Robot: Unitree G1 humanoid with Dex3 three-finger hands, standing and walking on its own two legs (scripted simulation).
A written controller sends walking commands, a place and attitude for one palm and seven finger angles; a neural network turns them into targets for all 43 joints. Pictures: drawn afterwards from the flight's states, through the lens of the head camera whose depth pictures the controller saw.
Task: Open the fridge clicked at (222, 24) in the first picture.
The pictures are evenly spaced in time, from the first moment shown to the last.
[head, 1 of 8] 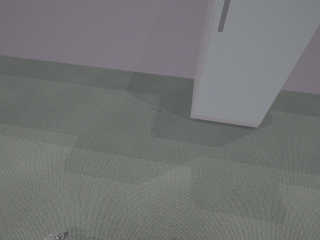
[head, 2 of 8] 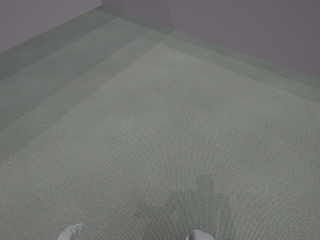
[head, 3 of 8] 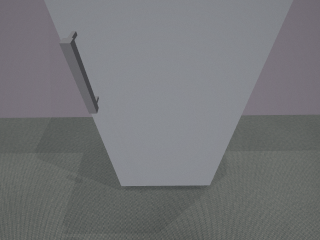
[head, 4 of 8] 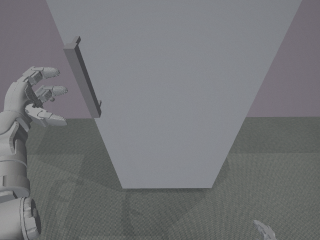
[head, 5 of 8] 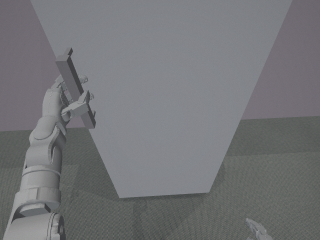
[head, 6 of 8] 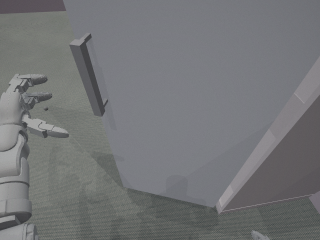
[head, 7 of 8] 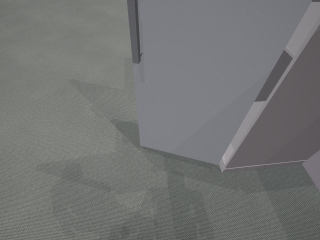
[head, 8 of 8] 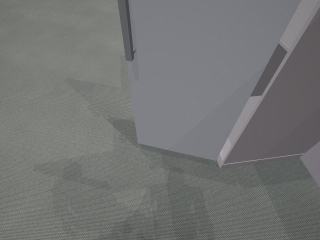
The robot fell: no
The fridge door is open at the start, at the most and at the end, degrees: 0 76 68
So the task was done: yes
